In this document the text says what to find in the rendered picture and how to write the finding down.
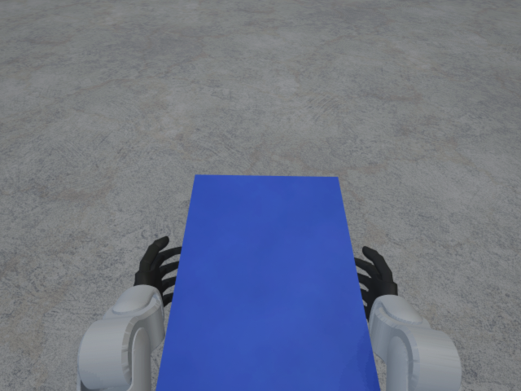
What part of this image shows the left robot forearm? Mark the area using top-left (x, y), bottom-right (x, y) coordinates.
top-left (77, 285), bottom-right (165, 391)

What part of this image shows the right robot forearm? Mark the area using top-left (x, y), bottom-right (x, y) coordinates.
top-left (369, 295), bottom-right (462, 391)

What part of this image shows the left robot hand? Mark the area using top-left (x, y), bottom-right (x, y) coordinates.
top-left (134, 236), bottom-right (182, 307)

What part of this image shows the carton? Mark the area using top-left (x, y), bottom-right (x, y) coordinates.
top-left (155, 174), bottom-right (380, 391)

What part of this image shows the right robot hand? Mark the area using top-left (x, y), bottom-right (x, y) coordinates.
top-left (354, 246), bottom-right (398, 322)

